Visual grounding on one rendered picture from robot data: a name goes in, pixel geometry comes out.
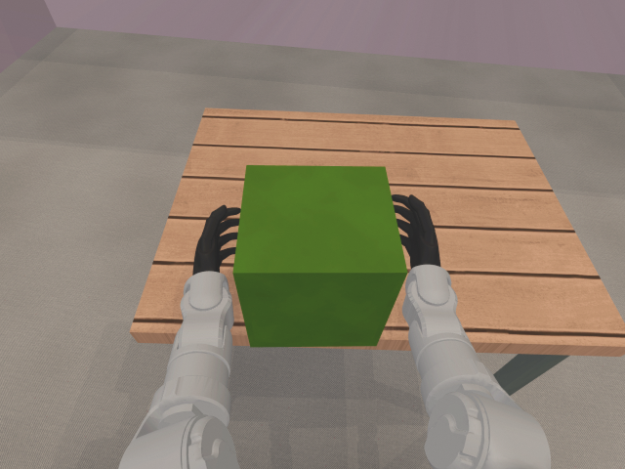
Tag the left robot hand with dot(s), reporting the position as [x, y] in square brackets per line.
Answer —
[208, 256]

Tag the right robot hand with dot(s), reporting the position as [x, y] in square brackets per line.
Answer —
[421, 243]

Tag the right robot forearm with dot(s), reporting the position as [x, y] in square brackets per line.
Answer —
[443, 354]

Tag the table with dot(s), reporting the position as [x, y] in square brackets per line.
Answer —
[525, 284]

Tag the left robot forearm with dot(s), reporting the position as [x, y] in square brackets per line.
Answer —
[198, 370]

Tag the carton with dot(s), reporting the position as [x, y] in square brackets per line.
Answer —
[318, 259]

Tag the robot right upper arm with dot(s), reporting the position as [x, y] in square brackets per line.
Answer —
[470, 431]

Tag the robot left upper arm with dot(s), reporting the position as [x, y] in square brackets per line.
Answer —
[199, 442]

